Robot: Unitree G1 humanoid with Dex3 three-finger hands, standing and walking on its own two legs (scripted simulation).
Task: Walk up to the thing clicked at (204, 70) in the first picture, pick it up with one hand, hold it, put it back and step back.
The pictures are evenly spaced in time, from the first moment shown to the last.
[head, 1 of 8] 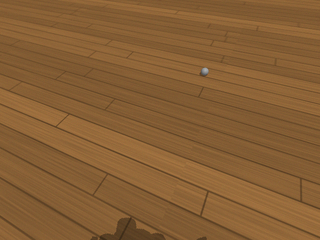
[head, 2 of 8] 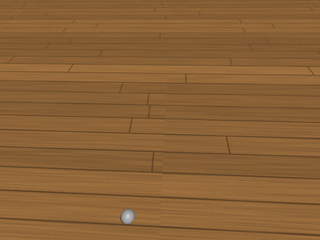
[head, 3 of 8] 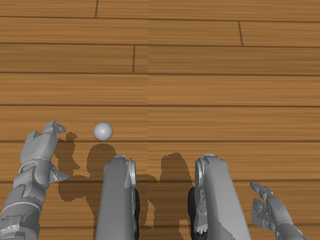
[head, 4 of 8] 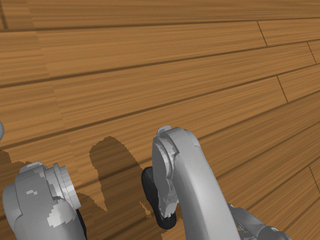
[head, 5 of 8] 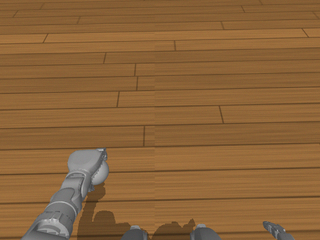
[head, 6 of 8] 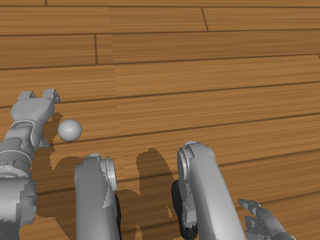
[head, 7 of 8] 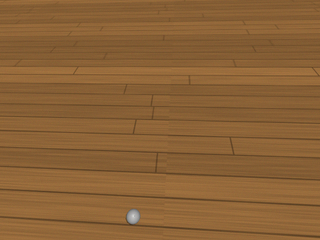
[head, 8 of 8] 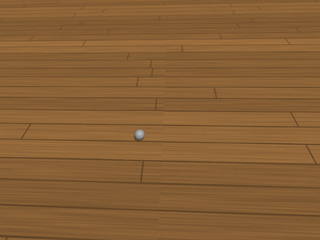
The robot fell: no
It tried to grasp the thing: yes
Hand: left
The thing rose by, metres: 0.68
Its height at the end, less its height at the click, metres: +0.00
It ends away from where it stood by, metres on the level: 0.01
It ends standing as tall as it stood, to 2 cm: yes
